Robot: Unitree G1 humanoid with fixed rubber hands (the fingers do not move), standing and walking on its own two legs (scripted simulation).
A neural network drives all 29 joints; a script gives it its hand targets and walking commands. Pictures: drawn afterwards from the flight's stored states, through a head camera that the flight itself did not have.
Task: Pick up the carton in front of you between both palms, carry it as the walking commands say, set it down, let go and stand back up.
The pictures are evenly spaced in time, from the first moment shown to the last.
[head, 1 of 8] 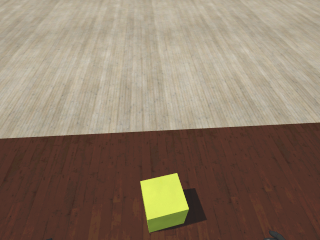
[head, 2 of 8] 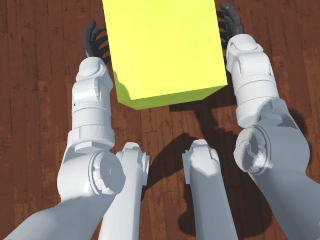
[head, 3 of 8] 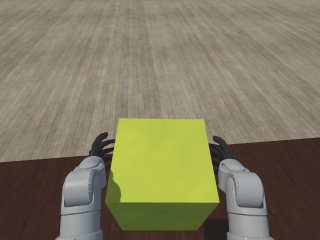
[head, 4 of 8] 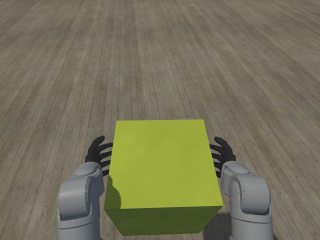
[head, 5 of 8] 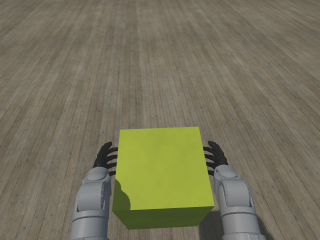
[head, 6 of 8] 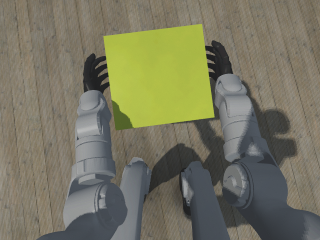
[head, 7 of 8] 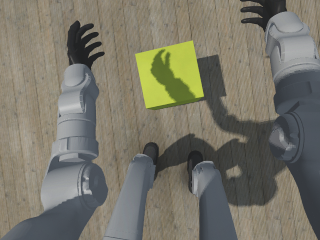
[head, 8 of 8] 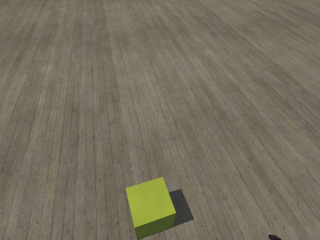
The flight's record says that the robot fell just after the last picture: no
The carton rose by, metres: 0.68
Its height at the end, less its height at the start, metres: -0.14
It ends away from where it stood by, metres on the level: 2.36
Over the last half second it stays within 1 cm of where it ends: yes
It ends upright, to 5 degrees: yes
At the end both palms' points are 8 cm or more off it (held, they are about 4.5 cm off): yes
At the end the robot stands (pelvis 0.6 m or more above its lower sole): yes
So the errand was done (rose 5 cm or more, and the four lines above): yes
